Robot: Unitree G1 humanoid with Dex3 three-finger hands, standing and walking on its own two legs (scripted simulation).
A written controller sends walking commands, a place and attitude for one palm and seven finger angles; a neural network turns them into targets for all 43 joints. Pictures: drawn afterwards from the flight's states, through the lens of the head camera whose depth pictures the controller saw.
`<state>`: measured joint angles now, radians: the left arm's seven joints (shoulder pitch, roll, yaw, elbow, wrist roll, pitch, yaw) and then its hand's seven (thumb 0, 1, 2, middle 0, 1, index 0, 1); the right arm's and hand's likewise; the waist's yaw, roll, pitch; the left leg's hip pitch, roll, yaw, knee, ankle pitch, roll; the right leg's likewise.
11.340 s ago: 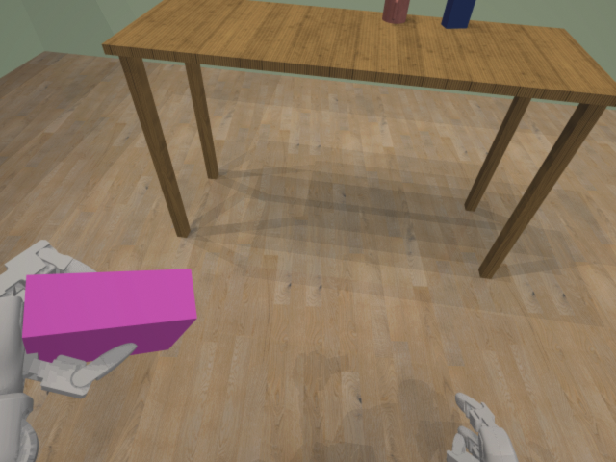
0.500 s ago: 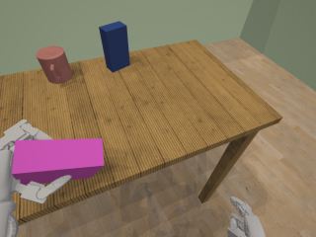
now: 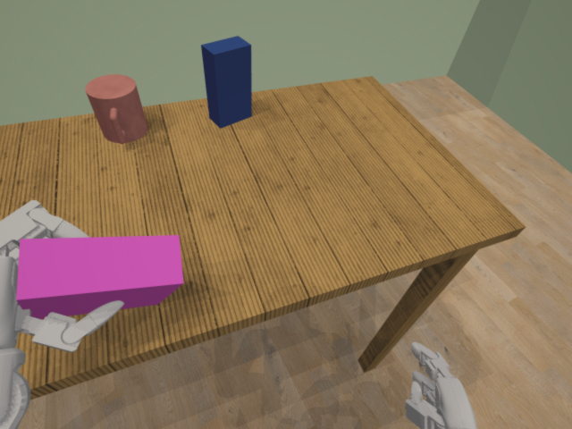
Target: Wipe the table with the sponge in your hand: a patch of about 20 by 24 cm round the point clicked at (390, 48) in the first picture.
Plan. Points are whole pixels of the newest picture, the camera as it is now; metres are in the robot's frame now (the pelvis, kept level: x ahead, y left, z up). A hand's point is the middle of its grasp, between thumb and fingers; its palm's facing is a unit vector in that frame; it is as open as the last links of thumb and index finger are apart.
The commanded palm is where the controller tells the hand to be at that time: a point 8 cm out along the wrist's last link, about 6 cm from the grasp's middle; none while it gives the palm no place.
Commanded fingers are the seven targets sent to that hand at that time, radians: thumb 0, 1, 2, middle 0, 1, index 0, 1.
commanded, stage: look again from close up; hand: left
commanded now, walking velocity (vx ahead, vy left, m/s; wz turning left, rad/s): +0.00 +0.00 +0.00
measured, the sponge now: (126, 276) +0.24 +0.21 +0.13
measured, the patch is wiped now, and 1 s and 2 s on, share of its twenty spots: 0.00 0.00 0.00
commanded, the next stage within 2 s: come to a stop and stand still in 0.04 s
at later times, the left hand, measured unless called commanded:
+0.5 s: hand (66, 248) +0.24 +0.26 +0.17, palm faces +0.39 -0.84 -0.37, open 9.6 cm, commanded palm +0.17 +0.29 +0.17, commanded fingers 0.00 0.10 1.30 -1.20 -1.60 -1.20 -1.60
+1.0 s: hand (82, 268) +0.23 +0.24 +0.15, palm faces +0.36 -0.87 -0.35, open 9.6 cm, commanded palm +0.17 +0.28 +0.17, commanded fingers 0.00 0.10 1.30 -1.20 -1.60 -1.20 -1.60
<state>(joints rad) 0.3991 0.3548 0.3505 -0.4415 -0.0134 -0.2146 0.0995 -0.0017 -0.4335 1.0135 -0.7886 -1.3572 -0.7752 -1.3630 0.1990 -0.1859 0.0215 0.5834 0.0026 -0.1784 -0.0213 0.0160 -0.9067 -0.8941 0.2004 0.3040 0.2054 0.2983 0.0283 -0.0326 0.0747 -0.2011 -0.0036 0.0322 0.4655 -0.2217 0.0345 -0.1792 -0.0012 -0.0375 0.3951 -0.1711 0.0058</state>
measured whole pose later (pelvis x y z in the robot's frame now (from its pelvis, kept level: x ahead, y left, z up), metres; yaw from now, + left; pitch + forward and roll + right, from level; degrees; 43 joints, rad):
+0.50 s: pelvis +0.00 +0.01 +0.00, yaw -1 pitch -1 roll -1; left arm 0.34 0.36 0.39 -0.42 -0.04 -0.22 0.10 0.00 -0.43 1.01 -0.78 -1.36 -0.77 -1.37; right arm 0.18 -0.20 0.01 0.56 0.01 -0.17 0.02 0.02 -0.91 -0.89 0.20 0.30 0.21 0.30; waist 0.02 -0.01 0.08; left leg -0.23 -0.01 0.06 0.49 -0.24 0.05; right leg -0.23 -0.01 -0.01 0.45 -0.20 0.02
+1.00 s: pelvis +0.01 +0.00 +0.00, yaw -1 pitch -2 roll -1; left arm 0.41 0.35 0.34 -0.44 -0.02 -0.20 0.09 0.00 -0.43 1.02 -0.79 -1.36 -0.78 -1.37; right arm 0.19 -0.19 0.02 0.58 0.00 -0.16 -0.03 0.02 -0.91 -0.89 0.20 0.30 0.21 0.30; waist 0.02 -0.03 0.06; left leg -0.19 0.00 0.05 0.47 -0.24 0.04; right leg -0.18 0.00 -0.02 0.39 -0.18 0.01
